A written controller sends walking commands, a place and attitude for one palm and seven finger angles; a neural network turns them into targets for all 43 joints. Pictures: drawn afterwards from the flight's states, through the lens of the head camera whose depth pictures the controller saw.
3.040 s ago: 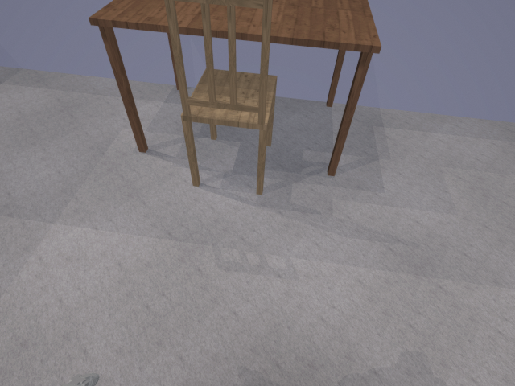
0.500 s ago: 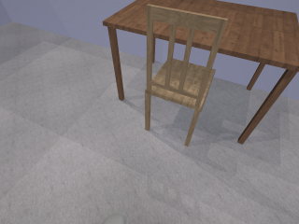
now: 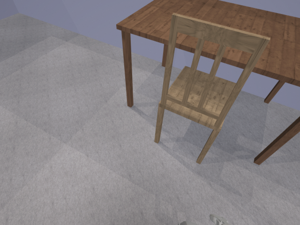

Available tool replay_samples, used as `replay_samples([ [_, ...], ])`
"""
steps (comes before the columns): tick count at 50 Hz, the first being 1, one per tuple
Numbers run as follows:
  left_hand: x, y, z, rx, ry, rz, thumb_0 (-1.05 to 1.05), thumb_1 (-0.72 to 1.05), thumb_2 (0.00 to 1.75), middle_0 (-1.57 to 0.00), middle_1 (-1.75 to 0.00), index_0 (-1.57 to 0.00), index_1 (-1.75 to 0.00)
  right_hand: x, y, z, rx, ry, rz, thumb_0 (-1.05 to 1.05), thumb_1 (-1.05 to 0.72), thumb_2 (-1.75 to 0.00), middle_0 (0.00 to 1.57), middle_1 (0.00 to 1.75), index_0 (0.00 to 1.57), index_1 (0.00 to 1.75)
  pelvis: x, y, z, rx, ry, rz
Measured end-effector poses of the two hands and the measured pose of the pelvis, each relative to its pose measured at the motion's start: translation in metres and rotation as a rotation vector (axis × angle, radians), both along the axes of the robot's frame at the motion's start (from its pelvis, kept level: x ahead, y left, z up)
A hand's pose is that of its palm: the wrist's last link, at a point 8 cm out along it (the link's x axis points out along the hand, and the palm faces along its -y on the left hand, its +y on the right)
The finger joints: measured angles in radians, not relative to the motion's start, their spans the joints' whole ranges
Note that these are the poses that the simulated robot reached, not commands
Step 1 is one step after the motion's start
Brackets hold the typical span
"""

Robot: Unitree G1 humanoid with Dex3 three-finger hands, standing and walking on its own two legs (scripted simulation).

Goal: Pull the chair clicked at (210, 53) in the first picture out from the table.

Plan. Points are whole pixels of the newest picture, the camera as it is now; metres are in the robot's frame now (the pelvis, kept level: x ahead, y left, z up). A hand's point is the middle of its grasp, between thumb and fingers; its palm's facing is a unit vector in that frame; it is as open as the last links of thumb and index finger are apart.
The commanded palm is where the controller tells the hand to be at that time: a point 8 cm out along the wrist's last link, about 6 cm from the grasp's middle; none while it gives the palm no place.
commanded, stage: turn to face it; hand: left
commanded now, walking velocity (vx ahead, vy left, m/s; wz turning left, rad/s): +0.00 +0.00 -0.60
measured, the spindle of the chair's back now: (191, 74) +0.76 -0.11 -0.05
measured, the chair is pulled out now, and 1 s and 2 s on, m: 0.00 0.00 0.00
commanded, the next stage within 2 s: take the last steps up to it in 0.58 s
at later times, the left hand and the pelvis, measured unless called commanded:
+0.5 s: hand (105, 216) +0.16 +0.15 -0.15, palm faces -0.20 -0.95 -0.24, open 7.4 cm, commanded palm none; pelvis +0.03 -0.03 +0.00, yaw -14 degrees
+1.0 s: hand (121, 214) +0.17 +0.11 -0.16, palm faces -0.33 -0.92 -0.20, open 7.3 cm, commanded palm none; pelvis +0.05 -0.04 +0.00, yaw -21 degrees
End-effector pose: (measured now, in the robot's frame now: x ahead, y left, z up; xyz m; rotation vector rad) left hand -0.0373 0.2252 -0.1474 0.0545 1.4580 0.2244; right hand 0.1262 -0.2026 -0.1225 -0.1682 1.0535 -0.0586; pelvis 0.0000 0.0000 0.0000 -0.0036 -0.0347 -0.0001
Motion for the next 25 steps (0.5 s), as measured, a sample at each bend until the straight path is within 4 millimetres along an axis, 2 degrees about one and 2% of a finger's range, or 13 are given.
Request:
replay_samples([
  [5, 0.062, -0.003, 0.007, 0.032, -0.092, -0.099, 0.00, 0.91, 0.90, -0.20, -0.30, -0.20, -0.30, -0.025, -0.031, -0.012, 0.000, 0.048, -0.106, -0.02, -0.92, -0.90, 0.20, 0.30, 0.20, 0.30, 0.006, -0.009, -0.003, 0.016, 0.005, -0.065],
  [9, 0.111, -0.011, 0.009, 0.081, -0.193, -0.189, 0.00, 0.91, 0.90, -0.20, -0.30, -0.20, -0.30, -0.055, -0.063, -0.033, 0.001, 0.112, -0.187, -0.01, -0.91, -0.90, 0.20, 0.30, 0.20, 0.30, 0.012, -0.024, -0.015, 0.031, 0.009, -0.111],
  [11, 0.129, -0.016, 0.012, 0.099, -0.233, -0.220, 0.00, 0.91, 0.90, -0.20, -0.30, -0.20, -0.30, -0.071, -0.077, -0.039, -0.011, 0.159, -0.215, -0.01, -0.91, -0.90, 0.20, 0.30, 0.20, 0.30, 0.012, -0.029, -0.017, 0.017, 0.012, -0.119],
  [14, 0.147, -0.022, 0.022, 0.107, -0.259, -0.253, 0.00, 0.91, 0.90, -0.20, -0.30, -0.20, -0.30, -0.089, -0.089, -0.033, -0.030, 0.215, -0.253, 0.00, -0.91, -0.90, 0.20, 0.30, 0.20, 0.30, 0.014, -0.033, -0.010, 0.015, 0.019, -0.147],
  [19, 0.174, -0.028, 0.030, 0.095, -0.257, -0.323, 0.00, 0.91, 0.90, -0.20, -0.30, -0.20, -0.30, -0.109, -0.096, -0.016, -0.051, 0.227, -0.317, 0.01, -0.91, -0.90, 0.20, 0.30, 0.19, 0.29, 0.021, -0.036, 0.002, 0.020, 0.035, -0.192],
  [25, 0.201, -0.026, 0.025, 0.061, -0.270, -0.379, 0.00, 0.91, 0.90, -0.21, -0.30, -0.20, -0.30, -0.118, -0.083, -0.006, -0.071, 0.231, -0.366, 0.01, -0.91, -0.90, 0.20, 0.30, 0.19, 0.29, 0.029, -0.026, 0.004, 0.008, 0.039, -0.245],
])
